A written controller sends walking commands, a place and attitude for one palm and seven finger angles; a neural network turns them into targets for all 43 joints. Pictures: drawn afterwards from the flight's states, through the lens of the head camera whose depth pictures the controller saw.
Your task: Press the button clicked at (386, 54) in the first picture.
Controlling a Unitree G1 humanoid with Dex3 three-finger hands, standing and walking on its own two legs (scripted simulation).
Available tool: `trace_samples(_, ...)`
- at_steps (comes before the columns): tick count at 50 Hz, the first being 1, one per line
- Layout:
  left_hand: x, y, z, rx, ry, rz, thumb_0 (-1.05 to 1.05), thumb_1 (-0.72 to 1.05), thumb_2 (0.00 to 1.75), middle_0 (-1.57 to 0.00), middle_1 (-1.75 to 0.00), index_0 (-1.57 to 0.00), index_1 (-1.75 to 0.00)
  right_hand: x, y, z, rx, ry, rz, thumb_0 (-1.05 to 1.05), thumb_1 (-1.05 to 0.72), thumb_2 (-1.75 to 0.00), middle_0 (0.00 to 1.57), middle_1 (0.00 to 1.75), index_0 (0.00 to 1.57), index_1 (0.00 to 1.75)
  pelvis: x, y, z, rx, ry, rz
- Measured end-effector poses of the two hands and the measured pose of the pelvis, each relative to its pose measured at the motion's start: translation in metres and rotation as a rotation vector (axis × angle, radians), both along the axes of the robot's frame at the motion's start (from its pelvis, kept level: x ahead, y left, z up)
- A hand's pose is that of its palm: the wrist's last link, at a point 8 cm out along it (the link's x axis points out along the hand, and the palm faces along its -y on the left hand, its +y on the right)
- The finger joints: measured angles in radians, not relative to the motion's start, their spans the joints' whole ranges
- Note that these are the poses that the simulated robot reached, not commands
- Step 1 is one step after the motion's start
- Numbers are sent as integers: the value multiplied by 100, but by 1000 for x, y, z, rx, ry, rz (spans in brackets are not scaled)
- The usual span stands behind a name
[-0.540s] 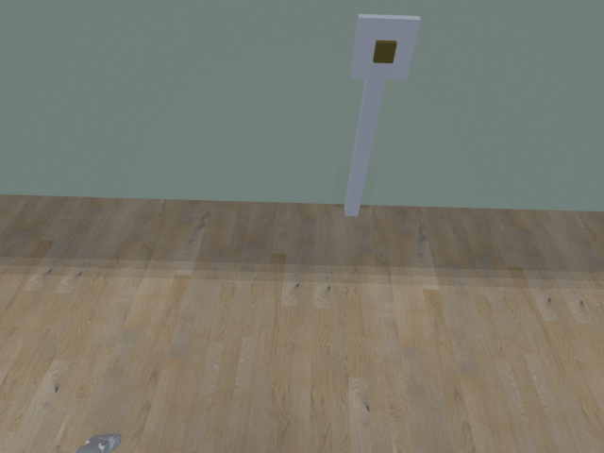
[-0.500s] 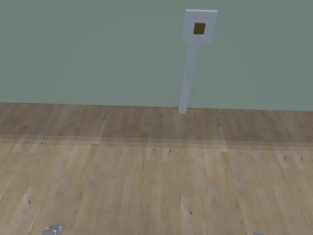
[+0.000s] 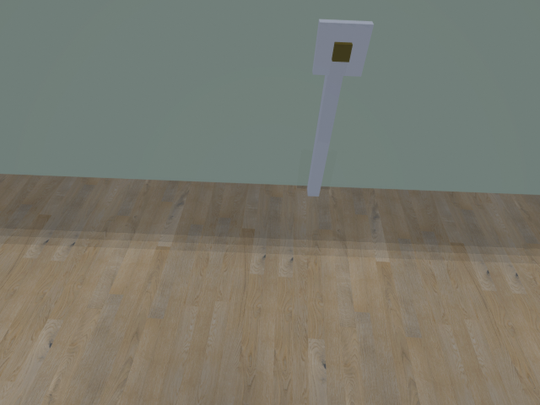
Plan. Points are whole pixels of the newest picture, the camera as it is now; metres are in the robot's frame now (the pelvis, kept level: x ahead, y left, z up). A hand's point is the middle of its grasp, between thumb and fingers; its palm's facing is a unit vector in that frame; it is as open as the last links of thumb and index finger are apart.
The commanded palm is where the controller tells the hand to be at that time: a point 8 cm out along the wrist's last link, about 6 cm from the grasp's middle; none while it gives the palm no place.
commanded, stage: stand and wait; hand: left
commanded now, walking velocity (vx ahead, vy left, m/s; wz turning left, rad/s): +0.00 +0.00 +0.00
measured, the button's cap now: (341, 51) +1.22 -0.17 +0.00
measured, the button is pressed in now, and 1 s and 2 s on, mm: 0 0 0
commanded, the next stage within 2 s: look at it before walking up in 0.28 s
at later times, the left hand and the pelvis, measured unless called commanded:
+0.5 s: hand out of the picture +0.07 +0.24 -0.15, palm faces -0.02 -0.95 -0.32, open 7.4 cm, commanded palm none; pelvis -0.01 -0.01 +0.00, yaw +0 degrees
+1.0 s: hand out of the picture +0.06 +0.24 -0.16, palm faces -0.02 -0.95 -0.32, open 7.4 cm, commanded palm none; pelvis -0.01 -0.01 +0.00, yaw +0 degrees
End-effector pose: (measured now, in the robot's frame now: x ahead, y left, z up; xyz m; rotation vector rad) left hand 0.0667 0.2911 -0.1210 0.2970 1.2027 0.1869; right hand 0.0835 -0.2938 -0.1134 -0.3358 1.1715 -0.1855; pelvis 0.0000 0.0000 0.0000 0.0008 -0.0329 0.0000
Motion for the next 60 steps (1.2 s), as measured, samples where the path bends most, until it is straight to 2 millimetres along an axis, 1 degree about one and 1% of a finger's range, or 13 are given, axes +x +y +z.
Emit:
trace_samples(8,-11,1,2,10,19,2,0,90,90,-20,-30,-20,-30,-22,-5,-3,2,42,-17,1,-91,-89,20,30,21,30,-7,-3,1,1,-4,-1)
trace_samples(17,-9,-4,3,6,3,-8,0,90,90,-20,-30,-20,-30,-30,-5,-4,13,47,-21,1,-91,-89,20,30,21,30,-12,-5,2,1,-3,-2)
trace_samples(26,-8,-8,3,-3,-11,-12,0,90,90,-20,-30,-20,-30,-30,-4,-3,16,37,-18,1,-91,-89,20,30,21,30,-15,-6,2,1,-3,-2)
trace_samples(39,-14,-7,1,-3,19,-6,0,90,90,-20,-30,-20,-30,-29,-5,-3,13,51,-16,1,-91,-89,20,30,21,30,-13,-6,3,0,5,-1)
trace_samples(45,-14,-5,1,0,24,-3,0,90,90,-20,-30,-20,-30,-25,-5,-2,10,48,-15,1,-91,-89,20,30,21,30,-10,-6,3,0,4,-1)
trace_samples(54,-8,-4,2,3,18,-4,0,90,90,-20,-30,-20,-30,-15,-4,-1,8,29,-12,1,-91,-89,20,30,21,30,-9,-5,3,0,4,-11)
trace_samples(57,-8,-8,-1,3,30,-9,0,91,90,-20,-30,-20,-30,-16,-1,-4,12,12,-34,0,-91,-89,20,30,21,30,-10,-5,1,1,10,-37)
trace_samples(60,-8,-17,-8,-11,53,-30,0,91,90,-20,-30,-20,-30,-22,6,-9,32,-5,-68,0,-91,-89,20,30,21,30,-12,-6,-3,6,14,-70)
